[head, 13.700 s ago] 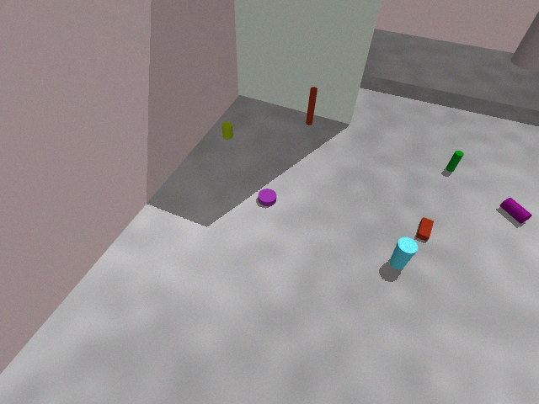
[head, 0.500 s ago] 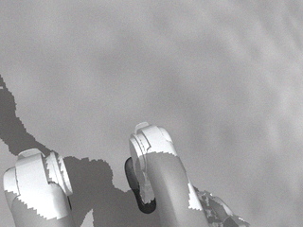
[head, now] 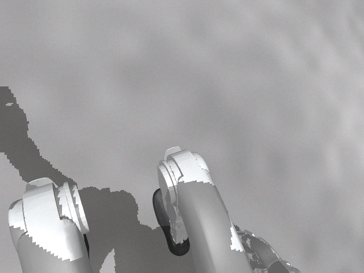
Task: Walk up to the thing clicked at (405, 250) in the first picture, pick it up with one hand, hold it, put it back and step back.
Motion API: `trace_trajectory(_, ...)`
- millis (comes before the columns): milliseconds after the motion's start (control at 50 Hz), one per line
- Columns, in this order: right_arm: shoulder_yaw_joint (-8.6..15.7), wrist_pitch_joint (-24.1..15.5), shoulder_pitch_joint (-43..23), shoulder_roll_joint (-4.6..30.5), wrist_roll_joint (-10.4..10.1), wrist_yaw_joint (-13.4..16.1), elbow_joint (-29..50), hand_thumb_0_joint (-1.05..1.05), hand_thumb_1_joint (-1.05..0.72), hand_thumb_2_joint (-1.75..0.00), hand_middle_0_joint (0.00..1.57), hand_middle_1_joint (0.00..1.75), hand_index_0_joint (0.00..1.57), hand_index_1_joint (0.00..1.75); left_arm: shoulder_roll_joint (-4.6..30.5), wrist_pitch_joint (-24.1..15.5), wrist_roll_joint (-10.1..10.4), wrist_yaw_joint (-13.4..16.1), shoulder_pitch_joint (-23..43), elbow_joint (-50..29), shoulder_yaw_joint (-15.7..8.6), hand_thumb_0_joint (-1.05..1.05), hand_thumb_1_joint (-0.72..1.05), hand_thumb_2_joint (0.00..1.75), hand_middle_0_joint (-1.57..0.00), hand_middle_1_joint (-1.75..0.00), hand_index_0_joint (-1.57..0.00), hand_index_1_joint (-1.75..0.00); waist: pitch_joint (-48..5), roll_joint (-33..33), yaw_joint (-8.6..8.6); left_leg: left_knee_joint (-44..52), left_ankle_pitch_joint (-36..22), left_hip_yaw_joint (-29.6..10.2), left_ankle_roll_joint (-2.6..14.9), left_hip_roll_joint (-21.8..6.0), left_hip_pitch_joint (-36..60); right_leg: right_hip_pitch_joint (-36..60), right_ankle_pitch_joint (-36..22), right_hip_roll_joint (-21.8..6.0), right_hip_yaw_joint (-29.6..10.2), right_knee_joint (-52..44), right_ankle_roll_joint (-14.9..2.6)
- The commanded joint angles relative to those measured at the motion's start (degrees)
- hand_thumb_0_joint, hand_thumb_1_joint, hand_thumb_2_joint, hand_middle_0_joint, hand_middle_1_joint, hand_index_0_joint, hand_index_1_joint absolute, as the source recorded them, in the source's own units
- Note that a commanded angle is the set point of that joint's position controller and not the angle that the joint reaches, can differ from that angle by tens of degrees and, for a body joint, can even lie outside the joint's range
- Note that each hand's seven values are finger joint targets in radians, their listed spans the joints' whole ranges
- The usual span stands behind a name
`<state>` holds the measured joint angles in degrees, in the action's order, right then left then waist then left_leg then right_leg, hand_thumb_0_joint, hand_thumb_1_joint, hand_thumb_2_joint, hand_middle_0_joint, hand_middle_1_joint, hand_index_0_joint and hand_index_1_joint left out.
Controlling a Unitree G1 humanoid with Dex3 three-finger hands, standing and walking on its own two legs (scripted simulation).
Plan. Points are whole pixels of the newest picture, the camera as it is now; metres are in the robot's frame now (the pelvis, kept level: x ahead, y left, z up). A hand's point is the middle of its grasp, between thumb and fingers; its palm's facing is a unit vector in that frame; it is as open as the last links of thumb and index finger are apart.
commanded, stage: rest palm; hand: left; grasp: from above
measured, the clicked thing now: out of the picture +0.51 +0.38 -0.25
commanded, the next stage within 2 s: close in 0.28 s
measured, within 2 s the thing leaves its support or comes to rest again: neither
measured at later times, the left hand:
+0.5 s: hand out of the picture +0.48 +0.37 -0.17, palm faces -0.40 -0.11 -0.91, open 11.9 cm
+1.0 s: hand out of the picture +0.49 +0.37 -0.17, palm faces -0.39 -0.10 -0.92, open 11.4 cm
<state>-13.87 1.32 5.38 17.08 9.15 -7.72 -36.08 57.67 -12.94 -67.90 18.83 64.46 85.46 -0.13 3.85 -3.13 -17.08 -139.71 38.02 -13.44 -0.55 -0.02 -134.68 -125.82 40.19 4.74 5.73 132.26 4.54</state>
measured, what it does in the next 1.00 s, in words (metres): stands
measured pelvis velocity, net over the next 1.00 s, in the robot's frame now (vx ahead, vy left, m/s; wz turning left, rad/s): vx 0.00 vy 0.00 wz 0.00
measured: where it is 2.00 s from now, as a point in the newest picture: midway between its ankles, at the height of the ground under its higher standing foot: (130, 249)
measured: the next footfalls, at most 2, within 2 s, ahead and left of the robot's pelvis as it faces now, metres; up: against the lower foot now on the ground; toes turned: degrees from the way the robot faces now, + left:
none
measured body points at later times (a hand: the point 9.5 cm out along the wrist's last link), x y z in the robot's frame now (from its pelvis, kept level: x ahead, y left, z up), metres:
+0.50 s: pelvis +0.00 +0.00 +0.00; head +0.25 +0.12 +0.35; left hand +0.49 +0.37 -0.12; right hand +0.08 -0.26 -0.08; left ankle +0.07 +0.13 -0.29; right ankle +0.11 -0.13 -0.29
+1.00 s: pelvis +0.00 +0.00 +0.00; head +0.26 +0.12 +0.35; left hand +0.51 +0.37 -0.12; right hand +0.08 -0.26 -0.08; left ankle +0.07 +0.13 -0.29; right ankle +0.11 -0.13 -0.29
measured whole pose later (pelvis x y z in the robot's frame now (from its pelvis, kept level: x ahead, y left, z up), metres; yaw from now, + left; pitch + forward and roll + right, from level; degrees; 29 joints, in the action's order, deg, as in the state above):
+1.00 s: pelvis +0.00 +0.00 +0.00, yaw +0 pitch +32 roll -14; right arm -14.4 1.4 4.5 17.3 8.9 -6.4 -36.0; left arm 58.2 -12.3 -67.9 19.2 65.6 85.2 0.7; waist 4.1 -3.5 -17.8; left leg -139.7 38.0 -13.2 -0.3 -0.1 -134.9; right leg -126.0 40.1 4.7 5.6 132.1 4.6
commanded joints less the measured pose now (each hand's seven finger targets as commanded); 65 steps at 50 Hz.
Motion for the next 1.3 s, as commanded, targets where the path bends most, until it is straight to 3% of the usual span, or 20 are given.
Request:
trace_trajectory(0, 5.1, -0.1, 10.8, 16.4, 0.0, 1.1, 0.0, 0.00, -0.92, -0.91, 0.20, 0.30, 0.20, 0.30, 6.5, -1.5, -0.4, -2.1, 7.0, -0.2, 0.6, 0.00, -0.38, 1.27, -0.13, -1.36, -0.15, -1.35, -33.3, 18.2, -2.13, 14.6, -7.3, 5.4, 2.28, -1.1, 27.1, 17.2, -12.1, 1.0, 6.4, -12.7, -5.70)
trace_trajectory(80, 5.1, -0.2, 10.9, 16.4, 0.0, 1.1, -0.5, 0.00, -0.92, -0.91, 0.20, 0.30, 0.20, 0.30, 5.5, -1.5, -0.4, -2.2, 7.6, -0.2, 1.3, 0.00, -0.37, 1.26, -0.13, -1.37, -0.15, -1.35, -33.0, 18.0, -2.88, 14.6, -7.6, 5.0, 2.32, -1.2, 27.7, 16.7, -12.5, 0.9, 6.6, -12.8, -5.60)
trace_trajectory(120, 5.3, -0.1, 10.3, 16.4, -0.1, 1.3, -0.5, 0.00, -0.92, -0.91, 0.20, 0.30, 0.20, 0.30, 5.7, -1.5, -0.4, -2.1, 7.2, 0.0, 1.4, 0.00, -0.36, 1.30, -0.14, -1.40, -0.16, -1.38, -33.5, 18.4, -2.21, 14.5, -7.6, 5.2, 2.30, -1.2, 27.8, 16.4, -12.4, 1.0, 6.5, -12.6, -5.71)
trace_trajectory(160, 5.3, -0.2, 10.9, 16.7, 0.1, 1.2, -0.5, 0.00, -0.92, -0.91, 0.20, 0.30, 0.20, 0.30, 4.9, -1.6, -0.4, -2.0, 7.9, -0.1, 1.3, 0.00, -0.34, 1.30, -0.14, -1.42, -0.16, -1.40, -32.3, 18.5, -3.02, 15.4, -6.9, 4.4, 2.03, -1.2, 28.3, 15.6, -11.8, 0.7, 6.8, -12.5, -5.77)
trace_trajectory(260, 4.9, -0.1, 10.7, 16.5, 0.0, 1.2, -0.4, 0.00, -0.92, -0.91, 0.20, 0.30, 0.20, 0.30, 5.5, -1.2, -0.7, -1.8, 7.1, 0.1, 1.5, 0.00, -0.33, 1.30, -0.14, -1.43, -0.17, -1.40, -33.7, 19.0, -2.37, 15.0, -9.0, 5.0, 2.11, -1.1, 28.6, 17.0, -13.4, 0.9, 6.7, -12.2, -5.74)
trace_trajectory(300, 5.2, 0.0, 10.3, 16.5, -0.1, 1.3, -0.3, 0.00, -0.92, -0.91, 0.20, 0.30, 0.20, 0.30, 4.6, -1.1, -0.6, -1.6, 7.0, 0.5, 1.7, 0.00, -0.34, 1.30, -0.14, -1.43, -0.17, -1.41, -33.1, 19.2, -1.89, 15.4, -7.6, 5.0, 2.16, -1.0, 28.3, 15.5, -12.2, 0.9, 6.7, -12.3, -5.97)
trace_trajectory(360, 5.3, -0.3, 10.2, 16.5, -0.1, 1.4, -0.3, 0.00, -0.92, -0.91, 0.20, 0.30, 0.20, 0.30, 3.6, -0.7, -0.3, -1.9, 7.6, -0.3, 2.4, 0.00, -0.32, 1.32, -0.15, -1.45, -0.17, -1.43, -32.1, 18.5, -2.72, 15.5, -5.8, 4.6, 2.07, -1.1, 27.9, 14.2, -11.1, 0.8, 6.8, -12.4, -5.98)
trace_trajectory(400, 5.3, -0.2, 9.9, 16.6, -0.2, 1.4, 0.0, 0.00, -0.91, -0.90, 0.20, 0.30, 0.20, 0.30, 4.9, -0.7, -0.6, -1.6, 7.5, -0.1, 1.9, 0.00, -0.29, 1.18, -0.13, -1.44, -0.18, -1.39, -32.1, 19.4, -2.37, 15.6, -6.1, 5.0, 1.98, -1.0, 27.5, 15.2, -11.3, 0.8, 6.6, -12.5, -5.94)
trace_trajectory(440, 5.3, -0.3, 9.9, 16.6, -0.2, 1.5, -0.3, 0.00, -0.91, -0.90, 0.20, 0.30, 0.20, 0.30, 5.0, -0.6, -1.0, -1.4, 7.4, 0.1, 1.8, 0.00, -0.28, 1.15, -0.13, -1.44, -0.18, -1.38, -32.7, 19.2, -2.07, 15.8, -6.3, 4.5, 1.93, -1.1, 28.4, 14.3, -11.3, 0.7, 6.7, -11.9, -6.08)
trace_trajectory(460, 5.3, -0.3, 10.0, 16.7, -0.1, 1.5, -0.2, 0.00, -0.91, -0.90, 0.20, 0.30, 0.20, 0.30, 4.9, -0.6, -0.9, -1.3, 8.3, 0.1, 1.5, 0.00, -0.28, 1.13, -0.12, -1.44, -0.18, -1.37, -31.9, 19.2, -2.89, 15.9, -6.3, 4.2, 1.91, -1.1, 28.7, 13.9, -11.3, 0.6, 6.7, -12.1, -6.00)
trace_trajectory(680, 4.8, -0.5, 9.6, 16.5, 0.0, 2.0, -0.2, 0.00, -0.92, -0.90, 0.20, 0.30, 0.20, 0.30, 7.7, -0.1, -1.5, -0.8, 9.0, 1.0, 0.8, 0.00, -0.27, 1.20, -0.14, -1.47, -0.19, -1.41, -32.4, 19.1, -2.53, 15.2, -5.6, 5.3, 2.25, -1.1, 27.2, 15.2, -10.8, 0.7, 6.2, -12.6, -5.93)
trace_trajectory(760, 4.6, -0.4, 9.4, 16.8, -0.1, 2.3, -0.2, 0.00, -0.92, -0.90, 0.20, 0.30, 0.20, 0.30, 8.5, 0.0, -0.9, -0.9, 9.0, 0.8, 0.7, 0.00, -0.26, 1.23, -0.14, -1.49, -0.20, -1.44, -33.5, 18.6, -2.49, 14.7, -6.4, 5.3, 2.35, -1.2, 27.1, 16.0, -11.5, 0.7, 6.3, -12.4, -5.88)
trace_trajectory(780, 4.7, -0.4, 9.5, 16.8, 0.0, 2.3, -0.1, 0.00, -0.92, -0.90, 0.20, 0.30, 0.20, 0.30, 7.8, 0.0, -0.8, -1.1, 9.2, 0.6, 0.9, 0.00, -0.25, 1.21, -0.14, -1.49, -0.20, -1.43, -33.0, 18.8, -3.15, 14.9, -6.7, 5.0, 2.28, -1.3, 27.5, 15.9, -11.7, 0.6, 6.3, -12.4, -5.77)
trace_trajectory(840, 4.7, -0.3, 9.5, 16.9, -0.2, 2.4, 0.1, 0.00, -0.92, -0.90, 0.20, 0.30, 0.20, 0.30, 8.7, 0.2, -0.6, -1.6, 8.7, 0.3, 0.7, 0.00, -0.25, 1.21, -0.14, -1.49, -0.20, -1.43, -33.3, 18.9, -2.68, 15.1, -7.0, 4.8, 2.17, -1.4, 27.8, 16.1, -11.8, 0.5, 6.4, -12.2, -5.81)
trace_trajectory(1000, 4.6, 0.3, 9.7, 16.6, -0.3, 2.2, 0.2, 0.00, -0.92, -0.90, 0.20, 0.30, 0.20, 0.30, 6.9, 0.4, 0.1, -2.6, 7.5, -0.5, 1.5, 0.00, -0.23, 1.27, -0.15, -1.53, -0.21, -1.47, -33.7, 20.2, -2.67, 15.0, -9.9, 4.9, 2.14, -1.5, 29.6, 16.2, -13.5, 0.6, 6.3, -12.0, -5.79)
trace_trajectory(1160, 4.6, 0.8, 9.2, 16.9, -0.3, 2.1, 0.8, 0.00, -0.92, -0.91, 0.20, 0.30, 0.20, 0.30, 7.2, 0.1, 0.5, -2.9, 7.1, -0.8, 1.1, 0.00, -0.23, 1.29, -0.16, -1.55, -0.21, -1.49, -32.7, 19.7, -2.52, 15.8, -7.8, 4.5, 1.99, -1.3, 28.2, 16.0, -12.0, 0.4, 6.5, -12.1, -5.94)
trace_trajectory(1280, 4.6, 1.0, 9.3, 16.7, -0.3, 2.0, 0.6, 0.00, -0.92, -0.90, 0.20, 0.30, 0.20, 0.30, 5.2, -0.2, 0.5, -3.1, 6.9, -1.1, 2.2, 0.00, -0.21, 1.33, -0.17, -1.57, -0.22, -1.52, -32.6, 18.6, -2.76, 15.7, -8.0, 4.3, 2.07, -1.3, 28.8, 15.4, -12.1, 0.5, 6.6, -12.3, -5.91)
